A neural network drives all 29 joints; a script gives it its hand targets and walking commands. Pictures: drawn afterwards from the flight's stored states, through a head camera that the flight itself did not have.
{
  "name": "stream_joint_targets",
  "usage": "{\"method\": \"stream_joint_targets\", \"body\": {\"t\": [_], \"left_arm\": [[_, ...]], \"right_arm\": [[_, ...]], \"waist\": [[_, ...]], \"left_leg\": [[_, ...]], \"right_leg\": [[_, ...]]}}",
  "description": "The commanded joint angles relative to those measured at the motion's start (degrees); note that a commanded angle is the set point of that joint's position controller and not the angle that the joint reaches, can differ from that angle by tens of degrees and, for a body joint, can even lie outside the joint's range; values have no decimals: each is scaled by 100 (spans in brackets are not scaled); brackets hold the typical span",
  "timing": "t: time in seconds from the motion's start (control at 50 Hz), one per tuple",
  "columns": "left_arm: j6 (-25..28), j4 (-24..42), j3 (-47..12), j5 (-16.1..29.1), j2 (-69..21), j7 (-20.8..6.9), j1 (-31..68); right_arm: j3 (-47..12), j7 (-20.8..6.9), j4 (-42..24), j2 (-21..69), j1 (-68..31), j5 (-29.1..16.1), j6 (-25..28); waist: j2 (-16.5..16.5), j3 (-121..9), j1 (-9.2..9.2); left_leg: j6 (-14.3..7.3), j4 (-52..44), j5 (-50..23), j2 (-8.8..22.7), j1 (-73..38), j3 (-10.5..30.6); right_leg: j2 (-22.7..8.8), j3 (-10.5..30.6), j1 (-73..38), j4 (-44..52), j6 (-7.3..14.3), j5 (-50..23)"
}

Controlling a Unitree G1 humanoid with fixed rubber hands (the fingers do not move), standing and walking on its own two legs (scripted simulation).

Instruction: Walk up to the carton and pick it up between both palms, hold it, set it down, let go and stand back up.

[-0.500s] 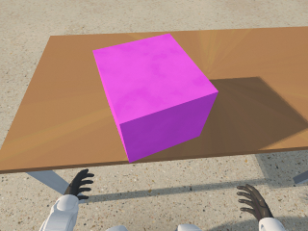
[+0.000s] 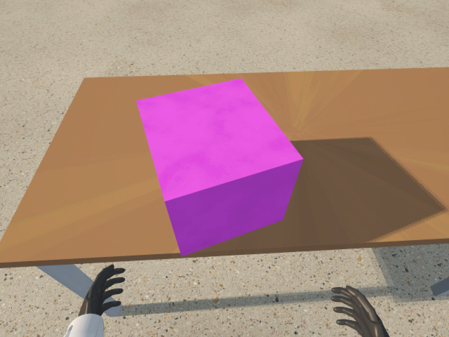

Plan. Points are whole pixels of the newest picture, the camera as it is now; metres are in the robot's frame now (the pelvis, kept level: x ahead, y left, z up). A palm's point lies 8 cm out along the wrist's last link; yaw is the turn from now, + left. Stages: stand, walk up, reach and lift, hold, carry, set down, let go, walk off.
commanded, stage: reach and lift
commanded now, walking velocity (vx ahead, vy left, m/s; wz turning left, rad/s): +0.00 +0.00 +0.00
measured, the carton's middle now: (212, 163) +0.46 +0.03 +0.01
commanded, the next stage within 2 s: none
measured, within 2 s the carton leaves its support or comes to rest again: neither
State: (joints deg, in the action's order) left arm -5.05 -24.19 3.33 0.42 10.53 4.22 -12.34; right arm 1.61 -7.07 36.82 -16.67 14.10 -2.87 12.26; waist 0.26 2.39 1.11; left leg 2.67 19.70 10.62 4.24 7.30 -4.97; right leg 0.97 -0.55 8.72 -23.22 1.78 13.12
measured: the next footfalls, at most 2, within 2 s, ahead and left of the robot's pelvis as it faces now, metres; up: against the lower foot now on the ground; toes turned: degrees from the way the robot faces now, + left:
none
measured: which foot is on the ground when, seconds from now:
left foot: down 0.00-1.00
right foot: down 0.00-1.00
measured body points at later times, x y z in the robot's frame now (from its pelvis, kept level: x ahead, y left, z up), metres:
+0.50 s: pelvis +0.02 +0.01 +0.00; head +0.02 +0.00 +0.45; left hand +0.19 +0.22 -0.03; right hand +0.20 -0.27 -0.05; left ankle +0.00 +0.15 -0.74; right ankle -0.01 -0.10 -0.75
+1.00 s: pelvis +0.00 -0.02 -0.01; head -0.01 -0.01 +0.44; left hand +0.21 +0.18 +0.00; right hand +0.24 -0.29 -0.01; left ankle +0.00 +0.15 -0.74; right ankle -0.01 -0.10 -0.75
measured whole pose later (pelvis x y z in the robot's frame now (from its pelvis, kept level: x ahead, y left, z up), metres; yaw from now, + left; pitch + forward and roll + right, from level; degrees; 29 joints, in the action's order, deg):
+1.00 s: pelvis +0.00 -0.02 -0.01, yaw +0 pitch +2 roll +1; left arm 6.4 -10.4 0.1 -1.7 -1.5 14.9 -14.3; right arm -9.0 -18.3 43.4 -30.9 3.5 -30.0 25.3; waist -1.6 -4.2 -3.2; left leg 3.4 23.5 12.0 5.5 13.3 -4.0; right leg 2.1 -1.2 14.7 -27.2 3.5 14.9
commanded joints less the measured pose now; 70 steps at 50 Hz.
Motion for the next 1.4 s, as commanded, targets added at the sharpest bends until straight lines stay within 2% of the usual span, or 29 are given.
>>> {"method": "stream_joint_targets", "body": {"t": [0.0, 0.08, 0.18, 0.3, 0.34, 0.42, 0.62, 0.68, 0.76, 0.86, 0.98, 1.04, 1.12, 1.2, 1.28, 1.38], "left_arm": [[400, 796, -57, -45, 259, 273, 302], [425, 1135, -125, -221, 30, 420, 111], [516, 1535, -111, -462, -254, 516, -281], [891, 1804, -140, -439, -435, 557, -514], [1045, 1857, -210, -352, -514, 575, -547], [1217, 1801, -317, -310, -690, 631, -613], [1298, 2033, -215, -382, -897, 848, -459], [1319, 2172, -252, -402, -985, 923, -329], [1395, 2244, -226, -371, -1023, 981, -116], [1440, 2294, -351, -278, -1130, 1062, 303], [987, 2220, -280, -172, -1111, 1099, 801], [650, 2307, -196, -143, -1084, 1094, 1027], [316, 2607, -156, -138, -1061, 1111, 1255], [90, 2844, -130, -211, -1114, 1099, 1328], [-86, 3064, -20, -291, -1117, 1039, 1301], [-341, 3236, -18, -291, -1138, 1004, 1530]], "right_arm": [[376, -166, -552, -1020, -548, -242, 331], [222, -355, -377, -1148, -403, -650, 291], [89, -553, -69, -1435, -237, -1117, 443], [41, -666, 9, -1772, -320, -1419, 922], [58, -704, -62, -1876, -417, -1470, 1091], [36, -793, 6, -2073, -533, -1618, 1268], [-362, -1015, 34, -2320, -912, -2232, 1408], [-487, -1075, 84, -2370, -1035, -2451, 1459], [-594, -1076, 86, -2399, -1226, -2625, 1546], [-631, -1118, 136, -2486, -1659, -2775, 1591], [-587, -1093, 95, -2618, -2274, -2714, 1227], [-535, -1040, -52, -2657, -2589, -2647, 967], [-427, -975, -356, -2719, -2874, -2589, 715], [-392, -963, -347, -2769, -2978, -2619, 553], [-450, -926, -381, -2775, -3018, -2687, 444], [-467, -969, -324, -2863, -3338, -2782, 244]], "waist": [[-321, -257, -243], [-10, -223, -284], [102, -498, -257], [-223, -795, -176], [-399, -836, -172], [-519, -779, -204], [-624, -788, -421], [-527, -809, -428], [-596, -983, -411], [-589, -1114, -387], [-899, -953, -412], [-992, -1025, -451], [-903, -1279, -482], [-630, -1503, -489], [-527, -1667, -485], [-349, -1665, -473]], "left_leg": [[-181, -139, -448, -355, -1074, 118], [-114, -170, -646, -319, -1177, 175], [-47, -61, -1202, -313, -1361, 234], [-110, 127, -1514, -358, -1236, 238], [-131, 135, -1434, -345, -1153, 234], [-143, 117, -1283, -323, -1026, 230], [-202, 166, -1159, -396, -569, 139], [-184, 233, -1085, -416, -431, 135], [-223, 341, -868, -453, -158, 106], [-208, 417, -611, -442, 53, 134], [-277, 319, -179, -417, 346, 107], [-316, 230, -130, -415, 373, 90], [-304, 120, -356, -406, 147, 120], [-235, 74, -791, -397, -259, 165], [-218, 88, -1296, -416, -469, 179], [-190, 41, -1438, -392, -659, 212]], "right_leg": [[67, -20, 883, 852, 58, -518], [62, -1, 828, 912, 172, -540], [115, 0, 658, 887, 247, -1032], [152, 41, 491, 746, 227, -1676], [178, 17, 508, 703, 221, -1631], [206, 9, 600, 674, 261, -1428], [166, 190, 547, 509, 257, -1423], [143, 258, 600, 444, 266, -1358], [64, 404, 528, 318, 181, -1342], [25, 499, 726, 289, 162, -855], [4, 626, 852, 415, 140, -199], [25, 642, 792, 448, 153, -163], [103, 543, 697, 441, 206, -635], [183, 442, 643, 486, 287, -1129], [224, 409, 410, 472, 288, -1859], [284, 339, 521, 557, 382, -1876]]}}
